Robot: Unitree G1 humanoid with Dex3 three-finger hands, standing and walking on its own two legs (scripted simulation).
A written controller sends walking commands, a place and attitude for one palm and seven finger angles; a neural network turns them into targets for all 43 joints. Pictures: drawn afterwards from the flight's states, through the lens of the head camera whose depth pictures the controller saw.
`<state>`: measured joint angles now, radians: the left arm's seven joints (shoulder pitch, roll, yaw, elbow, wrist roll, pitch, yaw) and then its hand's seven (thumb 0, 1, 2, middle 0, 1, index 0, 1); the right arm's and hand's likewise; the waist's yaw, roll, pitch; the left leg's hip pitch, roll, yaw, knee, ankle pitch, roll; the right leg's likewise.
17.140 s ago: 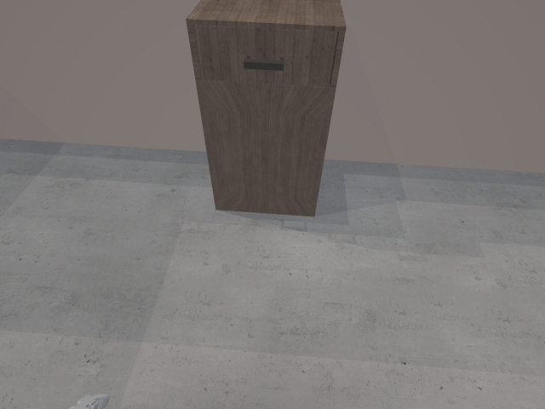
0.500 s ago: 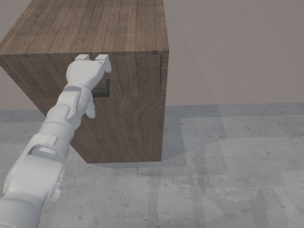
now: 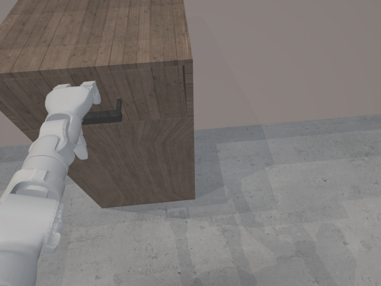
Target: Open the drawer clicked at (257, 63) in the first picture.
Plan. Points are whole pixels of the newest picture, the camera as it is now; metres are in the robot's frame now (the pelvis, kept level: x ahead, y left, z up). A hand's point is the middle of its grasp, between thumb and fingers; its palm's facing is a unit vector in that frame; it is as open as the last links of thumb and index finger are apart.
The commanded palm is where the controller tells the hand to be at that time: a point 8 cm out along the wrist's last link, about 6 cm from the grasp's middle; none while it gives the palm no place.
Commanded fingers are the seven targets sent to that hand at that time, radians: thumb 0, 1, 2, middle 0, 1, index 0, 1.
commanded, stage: lower the fingers behind the handle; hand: left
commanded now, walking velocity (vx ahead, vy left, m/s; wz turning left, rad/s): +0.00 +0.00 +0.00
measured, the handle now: (96, 111) +0.54 +0.22 +0.03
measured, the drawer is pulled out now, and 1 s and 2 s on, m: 0.00 0.00 0.00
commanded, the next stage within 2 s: close the thumb around the handle in 1.32 s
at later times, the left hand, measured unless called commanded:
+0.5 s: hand (88, 126) +0.48 +0.22 +0.04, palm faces -0.10 -0.02 -1.00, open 13.7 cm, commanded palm +0.47 +0.23 +0.09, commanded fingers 0.00 -0.50 0.30 -0.30 -1.20 -0.30 -1.20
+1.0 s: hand (93, 131) +0.49 +0.22 +0.00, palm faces -0.05 -0.04 -1.00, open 13.9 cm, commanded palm +0.47 +0.22 +0.06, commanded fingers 0.00 -0.50 0.30 -0.30 -1.20 -0.30 -1.20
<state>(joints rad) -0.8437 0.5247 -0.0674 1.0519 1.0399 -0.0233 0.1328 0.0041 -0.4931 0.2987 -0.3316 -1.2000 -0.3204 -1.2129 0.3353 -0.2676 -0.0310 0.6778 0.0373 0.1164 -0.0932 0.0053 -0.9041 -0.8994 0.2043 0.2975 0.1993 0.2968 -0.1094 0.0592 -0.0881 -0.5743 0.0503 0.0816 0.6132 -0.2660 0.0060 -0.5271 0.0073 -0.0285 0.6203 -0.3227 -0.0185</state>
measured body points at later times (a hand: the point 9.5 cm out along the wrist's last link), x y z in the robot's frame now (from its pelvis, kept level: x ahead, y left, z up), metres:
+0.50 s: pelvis +0.00 +0.02 -0.01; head +0.08 +0.00 +0.44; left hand +0.48 +0.22 +0.09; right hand +0.03 -0.24 -0.15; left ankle +0.01 +0.12 -0.72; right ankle -0.02 -0.11 -0.72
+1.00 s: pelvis +0.00 +0.01 -0.02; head +0.10 +0.01 +0.42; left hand +0.49 +0.22 +0.06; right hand +0.00 -0.27 -0.15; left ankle +0.01 +0.12 -0.72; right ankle -0.02 -0.11 -0.72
